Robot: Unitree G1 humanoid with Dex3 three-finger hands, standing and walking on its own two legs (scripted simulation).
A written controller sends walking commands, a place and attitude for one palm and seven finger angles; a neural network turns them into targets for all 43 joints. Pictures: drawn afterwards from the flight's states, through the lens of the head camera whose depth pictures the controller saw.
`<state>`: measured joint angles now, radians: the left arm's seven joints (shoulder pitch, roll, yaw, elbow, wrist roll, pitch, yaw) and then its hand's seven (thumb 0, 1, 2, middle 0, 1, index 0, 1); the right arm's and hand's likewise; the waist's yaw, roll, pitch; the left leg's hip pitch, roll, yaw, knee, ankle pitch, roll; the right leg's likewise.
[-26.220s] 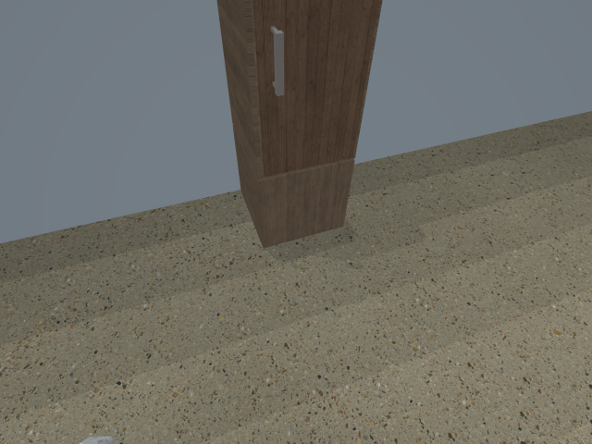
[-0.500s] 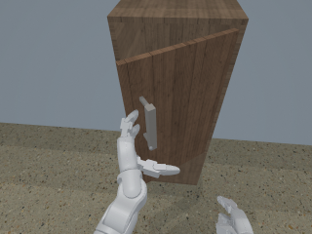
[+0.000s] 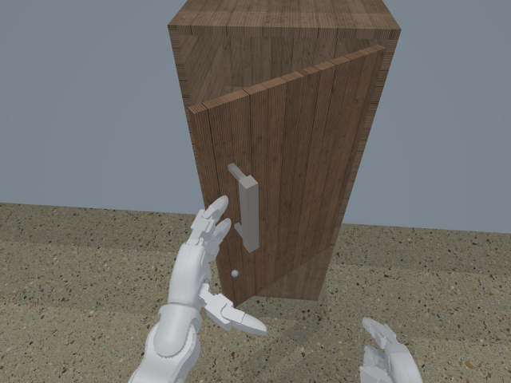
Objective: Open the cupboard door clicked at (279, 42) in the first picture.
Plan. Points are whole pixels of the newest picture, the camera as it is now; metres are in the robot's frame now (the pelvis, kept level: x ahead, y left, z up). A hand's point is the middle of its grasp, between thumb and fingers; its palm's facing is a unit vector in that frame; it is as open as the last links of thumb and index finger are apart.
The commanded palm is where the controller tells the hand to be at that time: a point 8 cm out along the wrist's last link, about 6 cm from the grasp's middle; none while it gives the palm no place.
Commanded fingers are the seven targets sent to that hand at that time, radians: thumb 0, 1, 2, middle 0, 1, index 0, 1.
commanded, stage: slide the hand sideways off the handle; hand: left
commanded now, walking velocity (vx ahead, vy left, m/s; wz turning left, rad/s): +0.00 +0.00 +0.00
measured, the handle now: (243, 209) +0.37 +0.05 +0.09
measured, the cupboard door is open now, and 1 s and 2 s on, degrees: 38 38 38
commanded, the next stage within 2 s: draw the hand back to the body in 0.72 s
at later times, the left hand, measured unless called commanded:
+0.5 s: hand (194, 287) +0.23 +0.10 +0.09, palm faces -0.04 -1.00 -0.04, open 16.3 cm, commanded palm +0.20 +0.16 +0.09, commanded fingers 0.00 -0.50 0.30 -0.15 -0.30 -0.15 -0.30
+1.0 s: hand (163, 295) +0.21 +0.14 +0.09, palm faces -0.04 -1.00 -0.07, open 16.3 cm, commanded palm +0.18 +0.20 +0.11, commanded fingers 0.00 -0.50 0.30 -0.15 -0.30 -0.15 -0.30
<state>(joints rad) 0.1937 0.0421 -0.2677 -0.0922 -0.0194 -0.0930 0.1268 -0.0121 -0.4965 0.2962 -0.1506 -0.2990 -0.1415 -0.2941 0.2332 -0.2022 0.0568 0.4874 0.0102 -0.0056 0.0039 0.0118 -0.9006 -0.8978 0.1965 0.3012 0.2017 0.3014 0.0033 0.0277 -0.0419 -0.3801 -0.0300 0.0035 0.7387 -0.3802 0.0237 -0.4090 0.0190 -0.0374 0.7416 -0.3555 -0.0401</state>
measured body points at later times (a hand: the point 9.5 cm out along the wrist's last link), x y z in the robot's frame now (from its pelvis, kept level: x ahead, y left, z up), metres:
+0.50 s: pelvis +0.02 -0.01 -0.01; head +0.04 -0.02 +0.44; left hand +0.23 +0.16 +0.09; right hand +0.21 -0.21 -0.08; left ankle +0.01 +0.11 -0.71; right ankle +0.02 -0.09 -0.71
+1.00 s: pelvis +0.02 +0.00 -0.01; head +0.02 -0.01 +0.44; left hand +0.21 +0.19 +0.10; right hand +0.21 -0.21 -0.07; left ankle +0.01 +0.11 -0.71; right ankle +0.02 -0.09 -0.71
